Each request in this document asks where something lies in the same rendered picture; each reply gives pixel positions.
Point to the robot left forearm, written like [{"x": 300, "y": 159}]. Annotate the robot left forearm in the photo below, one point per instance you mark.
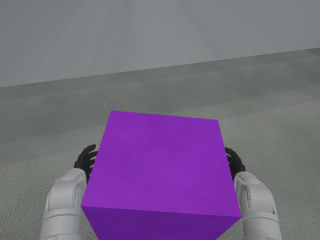
[{"x": 62, "y": 211}]

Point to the robot right forearm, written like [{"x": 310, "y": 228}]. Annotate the robot right forearm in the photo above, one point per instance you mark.
[{"x": 258, "y": 210}]

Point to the robot left hand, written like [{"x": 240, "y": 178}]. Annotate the robot left hand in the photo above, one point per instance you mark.
[{"x": 83, "y": 162}]

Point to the carton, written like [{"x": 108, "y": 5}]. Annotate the carton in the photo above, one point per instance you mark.
[{"x": 160, "y": 177}]

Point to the robot right hand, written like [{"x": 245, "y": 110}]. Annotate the robot right hand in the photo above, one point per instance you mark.
[{"x": 235, "y": 163}]

